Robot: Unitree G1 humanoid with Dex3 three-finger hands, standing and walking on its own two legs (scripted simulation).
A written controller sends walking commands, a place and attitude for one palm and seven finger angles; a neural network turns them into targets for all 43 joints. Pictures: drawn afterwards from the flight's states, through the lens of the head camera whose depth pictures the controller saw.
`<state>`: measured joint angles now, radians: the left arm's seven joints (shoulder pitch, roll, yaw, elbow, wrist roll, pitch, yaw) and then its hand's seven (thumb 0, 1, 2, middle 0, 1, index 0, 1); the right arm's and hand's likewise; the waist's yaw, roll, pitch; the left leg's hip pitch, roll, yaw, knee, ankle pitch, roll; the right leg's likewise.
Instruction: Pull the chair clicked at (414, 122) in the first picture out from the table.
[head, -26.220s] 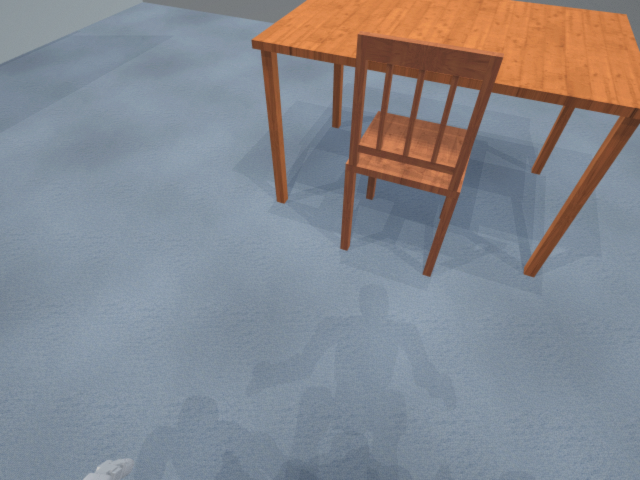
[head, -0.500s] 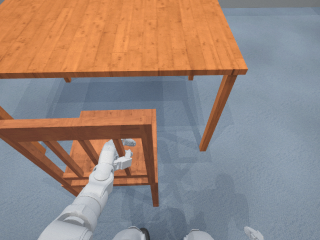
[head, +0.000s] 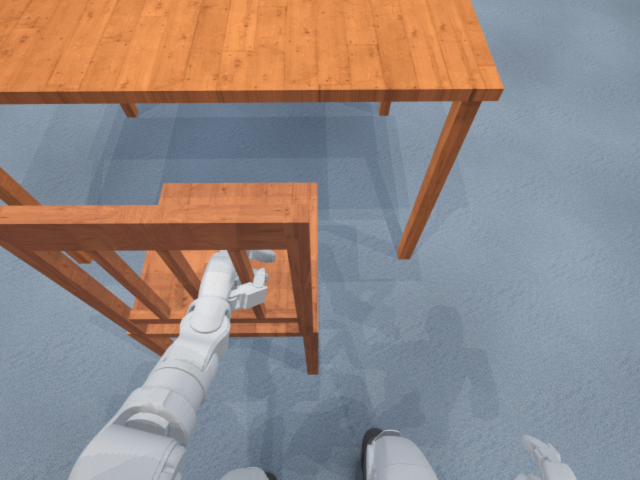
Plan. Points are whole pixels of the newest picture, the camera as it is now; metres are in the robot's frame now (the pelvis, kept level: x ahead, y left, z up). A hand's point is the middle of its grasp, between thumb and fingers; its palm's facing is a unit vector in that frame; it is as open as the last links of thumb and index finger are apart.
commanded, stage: step backward, pulling the chair out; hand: left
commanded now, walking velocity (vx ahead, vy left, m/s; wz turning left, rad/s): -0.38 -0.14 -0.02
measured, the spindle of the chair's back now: (192, 285) +0.38 +0.20 -0.10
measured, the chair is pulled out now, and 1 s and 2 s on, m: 0.22 0.42 0.60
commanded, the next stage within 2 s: stop walking, hand still on the chair in 1.24 s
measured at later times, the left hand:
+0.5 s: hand (248, 362) +0.26 +0.10 -0.06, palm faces -0.12 -0.98 -0.15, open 5.0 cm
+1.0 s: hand (266, 452) +0.15 +0.07 -0.06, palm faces -0.15 -0.97 -0.18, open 4.9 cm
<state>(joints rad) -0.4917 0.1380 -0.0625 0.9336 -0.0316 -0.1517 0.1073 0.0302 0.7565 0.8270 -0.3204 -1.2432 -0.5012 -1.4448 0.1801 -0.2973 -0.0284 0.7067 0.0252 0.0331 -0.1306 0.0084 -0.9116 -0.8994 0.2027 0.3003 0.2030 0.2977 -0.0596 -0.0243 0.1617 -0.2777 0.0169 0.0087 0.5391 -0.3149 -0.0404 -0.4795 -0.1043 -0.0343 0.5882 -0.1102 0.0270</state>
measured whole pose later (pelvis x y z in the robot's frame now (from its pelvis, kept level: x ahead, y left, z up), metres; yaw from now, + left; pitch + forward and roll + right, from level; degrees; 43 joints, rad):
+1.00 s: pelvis -0.19 +0.00 +0.01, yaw +1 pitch +4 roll +3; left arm -0.44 0.07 -0.06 0.91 -0.02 -0.13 0.11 0.03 0.75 0.81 -0.33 -1.27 -0.50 -1.44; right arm 0.16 -0.32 -0.01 0.69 0.03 0.07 -0.13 0.01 -0.91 -0.90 0.20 0.30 0.20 0.30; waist -0.10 0.01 0.15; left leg -0.29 0.02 -0.01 0.60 -0.36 -0.07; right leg -0.38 -0.10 -0.04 0.46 -0.15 0.02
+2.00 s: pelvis -0.30 +0.01 +0.01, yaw +0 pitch -1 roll +1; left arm -0.19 0.04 -0.17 0.81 -0.05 -0.12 0.06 0.05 0.74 0.84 -0.39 -1.29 -0.50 -1.44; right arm 0.23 -0.20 0.04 0.70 0.02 0.01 -0.10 0.01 -0.91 -0.90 0.21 0.30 0.21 0.30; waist -0.04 0.06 0.07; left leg -0.08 0.03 0.05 0.43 -0.33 -0.03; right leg -0.27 -0.02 -0.08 0.50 -0.20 -0.03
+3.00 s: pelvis -0.30 +0.03 -0.02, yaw +2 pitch +9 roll +1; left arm -0.12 0.08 -0.15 0.48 -0.04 0.09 0.05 -0.01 -0.53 0.21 -0.14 -0.40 -0.14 -0.40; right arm 0.28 -0.25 0.02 0.60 0.04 -0.04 -0.03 0.01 -0.91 -0.90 0.21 0.30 0.21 0.30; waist -0.06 0.04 -0.08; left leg -0.44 0.00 0.05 0.73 -0.45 0.00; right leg -0.61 -0.07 -0.07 0.75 -0.30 -0.01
